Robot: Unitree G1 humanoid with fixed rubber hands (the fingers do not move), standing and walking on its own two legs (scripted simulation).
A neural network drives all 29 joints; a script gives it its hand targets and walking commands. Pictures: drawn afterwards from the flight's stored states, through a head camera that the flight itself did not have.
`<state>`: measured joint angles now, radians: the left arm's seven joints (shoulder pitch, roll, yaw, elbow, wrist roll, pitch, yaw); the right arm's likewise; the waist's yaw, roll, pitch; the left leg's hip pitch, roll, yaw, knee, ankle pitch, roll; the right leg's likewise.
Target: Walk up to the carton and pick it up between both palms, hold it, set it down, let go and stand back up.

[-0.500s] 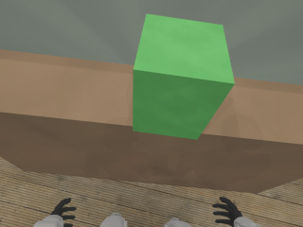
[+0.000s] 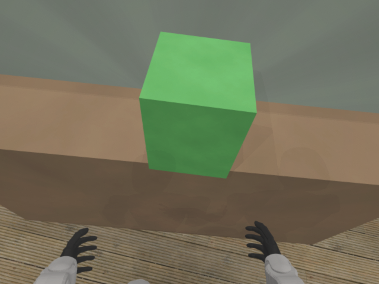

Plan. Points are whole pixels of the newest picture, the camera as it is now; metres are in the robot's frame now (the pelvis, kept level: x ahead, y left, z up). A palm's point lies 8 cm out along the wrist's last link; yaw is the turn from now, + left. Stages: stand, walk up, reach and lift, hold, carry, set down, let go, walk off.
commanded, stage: reach and lift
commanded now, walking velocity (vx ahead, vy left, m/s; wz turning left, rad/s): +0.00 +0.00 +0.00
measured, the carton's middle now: (195, 110) +0.48 +0.03 +0.06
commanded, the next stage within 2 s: none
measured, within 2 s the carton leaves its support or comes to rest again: neither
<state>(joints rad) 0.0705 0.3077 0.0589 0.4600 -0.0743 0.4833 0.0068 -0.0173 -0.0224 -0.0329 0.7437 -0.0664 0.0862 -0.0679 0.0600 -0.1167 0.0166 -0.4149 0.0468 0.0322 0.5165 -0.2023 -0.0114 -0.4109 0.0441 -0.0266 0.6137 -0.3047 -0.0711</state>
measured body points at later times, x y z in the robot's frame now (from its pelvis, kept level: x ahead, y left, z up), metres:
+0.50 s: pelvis -0.01 +0.06 +0.01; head -0.01 +0.09 +0.46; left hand +0.15 +0.28 -0.07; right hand +0.17 -0.16 -0.06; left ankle +0.03 +0.16 -0.73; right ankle +0.00 -0.06 -0.73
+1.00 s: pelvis +0.01 +0.06 +0.02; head +0.00 +0.07 +0.47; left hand +0.19 +0.27 -0.01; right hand +0.20 -0.16 +0.00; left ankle +0.03 +0.16 -0.73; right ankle +0.00 -0.06 -0.73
